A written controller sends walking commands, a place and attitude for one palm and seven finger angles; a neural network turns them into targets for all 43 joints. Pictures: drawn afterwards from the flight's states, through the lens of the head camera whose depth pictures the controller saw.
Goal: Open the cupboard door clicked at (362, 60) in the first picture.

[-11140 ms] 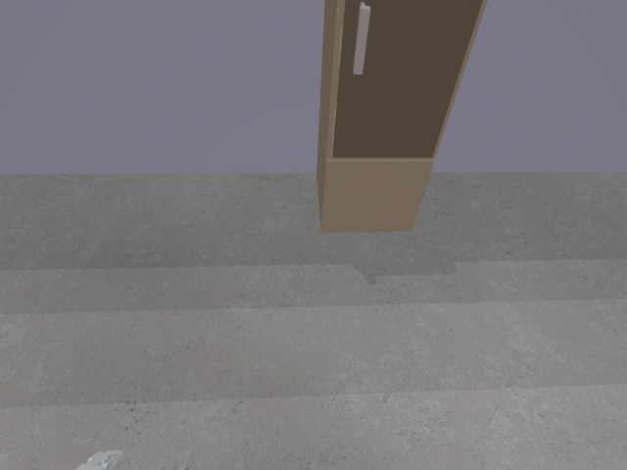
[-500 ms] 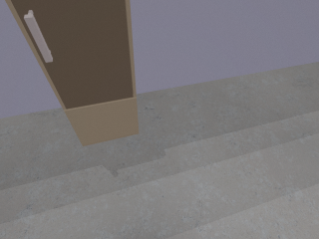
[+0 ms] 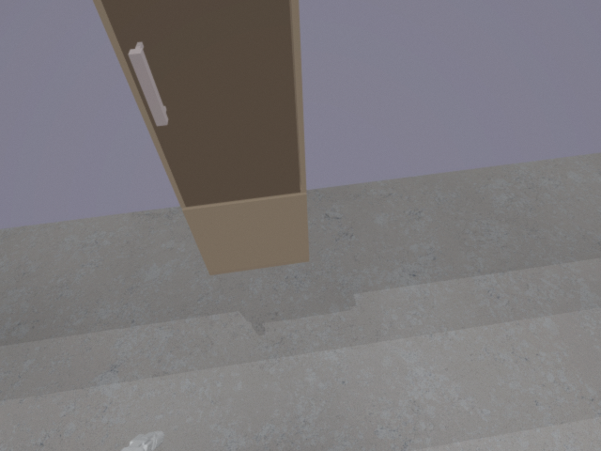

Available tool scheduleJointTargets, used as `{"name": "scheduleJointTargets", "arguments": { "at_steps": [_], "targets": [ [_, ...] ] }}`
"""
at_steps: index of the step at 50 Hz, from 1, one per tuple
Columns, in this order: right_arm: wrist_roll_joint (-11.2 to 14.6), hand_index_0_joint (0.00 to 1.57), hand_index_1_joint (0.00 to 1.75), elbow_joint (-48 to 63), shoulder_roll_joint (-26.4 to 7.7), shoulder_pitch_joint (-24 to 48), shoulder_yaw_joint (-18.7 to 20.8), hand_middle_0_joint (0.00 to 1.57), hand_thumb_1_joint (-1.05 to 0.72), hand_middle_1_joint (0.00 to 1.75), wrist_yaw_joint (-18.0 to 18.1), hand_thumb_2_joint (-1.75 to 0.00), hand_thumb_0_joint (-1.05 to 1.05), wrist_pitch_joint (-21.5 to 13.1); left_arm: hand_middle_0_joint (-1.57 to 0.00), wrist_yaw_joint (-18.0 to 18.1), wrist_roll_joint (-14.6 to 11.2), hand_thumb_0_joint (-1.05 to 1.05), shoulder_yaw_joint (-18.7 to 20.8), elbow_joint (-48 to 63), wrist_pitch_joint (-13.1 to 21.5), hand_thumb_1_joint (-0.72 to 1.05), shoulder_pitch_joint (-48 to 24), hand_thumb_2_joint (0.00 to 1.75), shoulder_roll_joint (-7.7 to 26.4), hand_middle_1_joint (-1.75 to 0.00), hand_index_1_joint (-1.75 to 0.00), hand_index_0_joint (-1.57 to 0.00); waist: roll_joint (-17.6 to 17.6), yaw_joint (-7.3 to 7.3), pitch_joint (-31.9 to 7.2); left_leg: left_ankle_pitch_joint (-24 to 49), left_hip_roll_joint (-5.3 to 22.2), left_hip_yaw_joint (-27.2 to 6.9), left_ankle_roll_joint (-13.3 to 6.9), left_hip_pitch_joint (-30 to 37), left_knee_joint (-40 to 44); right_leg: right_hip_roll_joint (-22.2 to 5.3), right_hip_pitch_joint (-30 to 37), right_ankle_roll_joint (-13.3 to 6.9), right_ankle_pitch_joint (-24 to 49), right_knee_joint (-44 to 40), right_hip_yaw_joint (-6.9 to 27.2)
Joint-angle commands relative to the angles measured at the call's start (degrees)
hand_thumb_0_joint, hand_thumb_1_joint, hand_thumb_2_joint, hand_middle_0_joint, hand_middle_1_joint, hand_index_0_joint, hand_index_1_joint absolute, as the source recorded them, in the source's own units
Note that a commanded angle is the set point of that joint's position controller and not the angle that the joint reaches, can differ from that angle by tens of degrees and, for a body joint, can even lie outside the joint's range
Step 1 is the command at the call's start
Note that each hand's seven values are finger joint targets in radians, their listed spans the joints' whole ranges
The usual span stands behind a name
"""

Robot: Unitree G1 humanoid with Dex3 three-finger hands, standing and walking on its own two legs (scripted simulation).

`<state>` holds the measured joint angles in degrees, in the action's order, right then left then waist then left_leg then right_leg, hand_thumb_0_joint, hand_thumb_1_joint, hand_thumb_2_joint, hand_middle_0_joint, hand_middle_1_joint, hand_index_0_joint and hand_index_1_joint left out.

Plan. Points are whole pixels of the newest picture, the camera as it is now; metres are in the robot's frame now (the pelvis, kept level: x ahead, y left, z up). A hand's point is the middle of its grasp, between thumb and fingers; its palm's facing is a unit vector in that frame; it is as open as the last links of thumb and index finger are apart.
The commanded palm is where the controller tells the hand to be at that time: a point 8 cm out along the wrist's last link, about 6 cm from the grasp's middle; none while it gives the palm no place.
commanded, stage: turn to face it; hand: left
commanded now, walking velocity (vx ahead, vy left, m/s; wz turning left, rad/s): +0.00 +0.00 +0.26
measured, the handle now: (151, 85) +0.81 +0.37 +0.08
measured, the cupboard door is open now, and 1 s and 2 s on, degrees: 0 0 0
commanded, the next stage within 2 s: take the last steps up to it in 0.02 s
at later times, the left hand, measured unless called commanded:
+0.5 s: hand out of the picture -0.10 +0.19 -0.17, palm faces +0.28 -0.94 -0.18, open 7.4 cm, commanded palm none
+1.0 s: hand (190, 377) +0.26 +0.21 -0.16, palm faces +0.11 -0.97 -0.23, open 7.4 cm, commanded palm none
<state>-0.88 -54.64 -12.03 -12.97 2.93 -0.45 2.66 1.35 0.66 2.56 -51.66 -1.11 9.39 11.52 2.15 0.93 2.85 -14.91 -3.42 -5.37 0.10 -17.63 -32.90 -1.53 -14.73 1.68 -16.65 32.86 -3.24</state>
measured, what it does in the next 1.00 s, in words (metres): walks ahead: left foot, then right foot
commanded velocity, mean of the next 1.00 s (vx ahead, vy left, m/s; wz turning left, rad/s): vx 0.26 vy -0.01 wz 0.03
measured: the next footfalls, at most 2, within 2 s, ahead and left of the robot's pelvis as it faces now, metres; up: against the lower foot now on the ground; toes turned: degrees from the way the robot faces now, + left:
left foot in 0.50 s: +0.02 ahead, +0.15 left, +0.00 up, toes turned +14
right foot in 0.96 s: +0.31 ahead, -0.07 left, +0.00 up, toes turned -2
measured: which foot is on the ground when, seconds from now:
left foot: up 0.00-0.48, down 0.50-0.96, up 0.98-1.00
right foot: down 0.00-0.50, up 0.52-0.94, down 0.96-1.00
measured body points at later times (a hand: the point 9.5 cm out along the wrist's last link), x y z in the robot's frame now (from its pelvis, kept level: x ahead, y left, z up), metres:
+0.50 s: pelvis +0.01 +0.03 +0.01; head +0.01 +0.04 +0.46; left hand -0.11 +0.24 -0.15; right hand +0.12 -0.20 -0.14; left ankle -0.02 +0.14 -0.73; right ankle +0.01 -0.10 -0.73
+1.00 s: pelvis +0.17 +0.01 -0.02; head +0.19 +0.00 +0.43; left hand +0.26 +0.27 -0.14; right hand +0.08 -0.20 -0.17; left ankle +0.00 +0.14 -0.69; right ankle +0.28 -0.07 -0.73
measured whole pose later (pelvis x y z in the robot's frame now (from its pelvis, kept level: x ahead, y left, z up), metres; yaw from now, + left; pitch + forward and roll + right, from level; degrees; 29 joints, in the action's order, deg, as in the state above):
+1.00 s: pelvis +0.17 +0.01 -0.02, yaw +6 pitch -2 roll +1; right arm -0.8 -67.4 -7.8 -26.1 2.0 0.3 -1.5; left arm -1.0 1.2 3.7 -56.8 3.6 6.9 10.6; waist 1.2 2.1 4.9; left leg -29.6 3.9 4.2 0.2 -4.4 -47.2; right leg -3.7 -25.0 -3.2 -10.3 38.4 -7.9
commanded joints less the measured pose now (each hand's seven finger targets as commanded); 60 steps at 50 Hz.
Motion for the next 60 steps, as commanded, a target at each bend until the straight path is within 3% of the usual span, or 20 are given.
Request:
{"name": "scheduleJointTargets", "arguments": {
  "at_steps": [1, 4, 6, 13, 18, 22, 23, 25, 26, 31, 39, 43, 46, 47, 48, 49, 51, 53, 55, 60],
  "targets": [
    [-0.1, 0.20, 0.30, 5.4, -6.6, 1.9, 2.8, 0.20, -0.90, 0.30, 0.6, -0.90, 0.00, -0.1, -0.20, 1.1, 0.5, 0.00, 2.6, 3.0, 1.4, 0.90, 5.6, 0.90, 12.9, -0.30, -0.30, -0.20, -11.4, -2.62, -2.6, -16.2, 1.6, -1.7, 1.0, -11.7, -27.9, -23.9, 2.0, -11.5, 6.8, -19.3, 20.9],
    [-0.5, 0.20, 0.30, 1.6, -5.9, -1.5, 3.0, 0.20, -0.90, 0.30, -0.2, -0.90, 0.00, 0.8, -0.20, 1.0, 0.3, 0.00, 1.9, 3.9, 1.5, 0.90, -0.5, 0.90, 8.7, -0.30, -0.30, -0.20, -9.6, 0.63, 1.4, -7.2, 3.5, 0.2, 1.7, -12.0, -36.0, -16.3, -1.8, -7.8, 2.2, -19.2, 11.2],
    [-0.4, 0.20, 0.30, 0.6, -4.9, -2.5, 2.5, 0.20, -0.90, 0.30, -0.2, -0.90, 0.00, 0.6, -0.20, 0.8, 0.3, 0.00, 1.5, 2.9, 2.1, 0.90, 1.7, 0.90, 7.7, -0.30, -0.30, -0.20, -10.3, 0.18, -0.1, -4.6, 3.5, 1.4, 2.5, -12.0, -35.2, -14.2, 1.1, -7.2, 7.3, -17.7, 7.4],
    [-0.9, 0.20, 0.30, 0.8, -3.8, 3.1, 1.8, 0.20, -0.90, 0.30, -1.0, -0.90, 0.00, -0.9, -0.20, 0.3, 0.9, 0.00, 1.8, -3.5, 3.6, 0.90, 13.7, 0.90, 7.2, -0.30, -0.30, -0.20, -11.0, -4.82, 0.4, -5.5, 7.0, 5.3, 3.1, -15.2, -23.0, -17.1, 10.8, -8.0, -7.7, -22.8, 11.0],
    [-0.3, 0.20, 0.30, 0.5, -1.4, 4.6, 0.8, 0.20, -0.90, 0.30, -1.2, -0.90, 0.00, -2.3, -0.20, -0.1, 1.5, 0.00, 1.8, -7.0, 3.9, 0.90, 16.1, 0.90, 7.9, -0.30, -0.30, -0.20, -11.9, -5.39, 1.0, -10.0, 6.8, 9.3, 1.6, -8.1, -8.8, -17.8, 8.7, -9.6, -8.3, -23.4, 10.2],
    [-0.1, 0.20, 0.30, -3.2, -0.3, -4.3, 0.1, 0.20, -0.90, 0.30, -0.4, -0.90, 0.00, -3.9, -0.20, -0.4, 0.6, 0.00, 1.7, -8.9, 3.3, 0.90, 13.6, 0.90, 7.1, -0.30, -0.30, -0.20, -9.3, -1.03, -1.4, -0.8, 4.2, 13.7, 0.7, 11.2, 9.0, -12.6, -0.4, -6.4, -9.0, -16.5, 3.1],
    [0.1, 0.20, 0.30, -4.7, -2.4, -8.0, 0.5, 0.20, -0.90, 0.30, 0.1, -0.90, 0.00, -4.4, -0.20, -0.7, 0.3, 0.00, 1.2, -8.9, 3.2, 0.90, 13.0, 0.90, 5.4, -0.30, -0.30, -0.20, -3.0, 0.76, -2.6, -1.5, 6.1, 11.2, 0.4, 19.7, 12.0, -10.1, -6.4, -4.4, -10.1, -10.8, 0.8],
    [-0.5, 0.20, 0.30, -6.3, -10.9, -16.4, 2.4, 0.20, -0.90, 0.30, 1.2, -0.90, 0.00, -4.4, -0.20, -1.1, 0.4, 0.00, -0.2, -5.7, 2.7, 0.90, 9.0, 0.90, 0.3, -0.30, -0.30, -0.20, 17.0, 4.93, 0.7, -18.4, 26.2, -15.8, -7.8, 24.0, 24.2, -1.6, -24.3, -0.3, -16.3, 13.9, -6.8],
    [-0.6, 0.20, 0.30, -6.1, -11.2, -16.0, 2.4, 0.20, -0.90, 0.30, 1.4, -0.90, 0.00, -4.1, -0.20, -1.2, 0.7, 0.00, 0.2, -4.3, 2.7, 0.90, 5.6, 0.90, 1.5, -0.30, -0.30, -0.20, 10.6, 5.01, 4.6, -20.6, 28.9, -17.2, -10.7, 19.4, 25.9, -3.8, -26.3, -1.3, -14.8, 21.0, -2.5],
    [-0.3, 0.20, 0.30, -4.7, -3.9, -8.3, 0.5, 0.20, -0.90, 0.30, 2.0, -0.90, 0.00, -6.0, -0.20, -2.5, 1.1, 0.00, 0.7, -8.0, 2.1, 0.90, 9.1, 0.90, 0.5, -0.30, -0.30, -0.20, 4.9, -0.35, 8.5, -3.2, 20.3, -2.3, -8.3, 10.2, 25.9, -6.4, -23.1, -0.4, 0.3, 29.2, 0.4],
    [-0.3, 0.20, 0.30, -7.3, -4.5, -12.6, 0.7, 0.20, -0.90, 0.30, 2.4, -0.90, 0.00, -7.0, -0.20, -2.8, 0.4, 0.00, 0.9, -4.0, 1.7, 0.90, 0.0, 0.90, 0.6, -0.30, -0.30, -0.20, 4.5, 0.08, 7.6, 15.7, 20.0, 3.8, -9.8, 15.1, 23.3, -6.5, -23.4, 0.4, 5.4, 16.8, -0.9],
    [-1.0, 0.20, 0.30, -8.5, -5.3, -13.5, 1.0, 0.20, -0.90, 0.30, 2.2, -0.90, 0.00, -6.6, -0.20, -2.9, 0.2, 0.00, 1.0, -2.7, 2.4, 0.90, -2.9, 0.90, 0.7, -0.30, -0.30, -0.20, 4.7, 0.67, 7.2, 19.7, 20.4, 5.1, -8.7, 13.6, 19.4, -3.9, -14.4, -1.5, 3.9, 6.8, -3.4],
    [-0.5, 0.20, 0.30, -8.7, -5.9, -11.8, 1.1, 0.20, -0.90, 0.30, 2.1, -0.90, 0.00, -6.4, -0.20, -2.7, 0.6, 0.00, 2.1, -6.9, 3.6, 0.90, 11.2, 0.90, 3.6, -0.30, -0.30, -0.20, -0.2, -6.08, -0.6, 28.2, 16.6, 9.5, -5.6, 10.1, 1.2, -0.2, 6.5, -3.3, 6.9, -1.2, -5.1],
    [0.1, 0.20, 0.30, -8.5, -4.4, -13.2, 0.9, 0.20, -0.90, 0.30, 1.5, -0.90, 0.00, -6.5, -0.20, -2.2, 1.1, 0.00, 3.1, -9.2, 4.7, 0.90, 19.1, 0.90, 7.8, -0.30, -0.30, -0.20, -7.5, -9.08, -7.5, 19.7, 12.2, 11.9, -3.3, 1.9, -14.3, -7.0, 19.8, -5.8, 5.8, -4.6, 3.4],
    [0.7, 0.20, 0.30, -6.9, -0.5, -16.6, 0.3, 0.20, -0.90, 0.30, 1.1, -0.90, 0.00, -6.5, -0.20, -1.4, 0.8, 0.00, 4.7, -10.2, 5.1, 0.90, 24.0, 0.90, 14.4, -0.30, -0.30, -0.20, -22.5, -8.72, -14.8, -15.0, 3.4, 12.8, -0.8, -11.0, -33.3, -23.7, 29.2, -11.9, 9.8, -12.7, 28.4],
    [0.9, 0.20, 0.30, -5.4, -2.4, -11.7, 0.5, 0.20, -0.90, 0.30, 1.2, -0.90, 0.00, -6.0, -0.20, -1.0, -0.4, 0.00, 4.5, -9.7, 4.6, 0.90, 22.4, 0.90, 14.9, -0.30, -0.30, -0.20, -15.6, -8.97, -12.0, -18.5, 5.3, 5.4, -2.1, -13.5, -41.7, -25.2, 23.7, -13.8, 6.8, -17.4, 31.6],
    [0.4, 0.20, 0.30, -5.7, -0.9, -8.0, 0.7, 0.20, -0.90, 0.30, 0.8, -0.90, 0.00, -5.7, -0.20, -0.7, -0.2, 0.00, 3.1, -7.0, 4.5, 0.90, 10.9, 0.90, 9.9, -0.30, -0.30, -0.20, -7.6, -5.28, -2.4, -8.9, 9.7, 4.3, -2.2, -15.3, -44.4, -22.0, 8.2, -12.5, -9.5, -21.2, 25.6],
    [-0.4, 0.20, 0.30, -6.7, 0.6, -9.5, 0.7, 0.20, -0.90, 0.30, 0.6, -0.90, 0.00, -4.5, -0.20, -0.4, 0.0, 0.00, 1.7, -5.8, 4.7, 0.90, 5.1, 0.90, 5.7, -0.30, -0.30, -0.20, -4.5, -1.29, 0.0, -3.4, 11.4, 4.0, -1.4, -10.9, -40.3, -18.2, -1.0, -10.5, -4.9, -22.1, 14.9],
    [-0.7, 0.20, 0.30, -7.6, 1.7, -12.4, 0.3, 0.20, -0.90, 0.30, 0.5, -0.90, 0.00, -3.5, -0.20, -0.3, 0.3, 0.00, 0.9, -6.0, 5.1, 0.90, 4.2, 0.90, 3.7, -0.30, -0.30, -0.20, -7.5, 0.87, 0.1, -1.7, 11.4, 5.7, -0.2, -8.5, -34.8, -15.6, -4.2, -9.1, 2.0, -22.9, 7.2],
    [-0.5, 0.20, 0.30, -5.4, 2.7, -8.2, 0.0, 0.20, -0.90, 0.30, -0.1, -0.90, 0.00, -3.4, -0.20, -0.4, 0.7, 0.00, 1.1, -7.5, 5.3, 0.90, 6.5, 0.90, 4.2, -0.30, -0.30, -0.20, -6.6, 0.18, 0.6, -0.4, 10.8, 8.8, 1.1, -6.7, -17.5, -14.2, -2.9, -11.0, 5.5, -23.4, 3.8]
  ]
}}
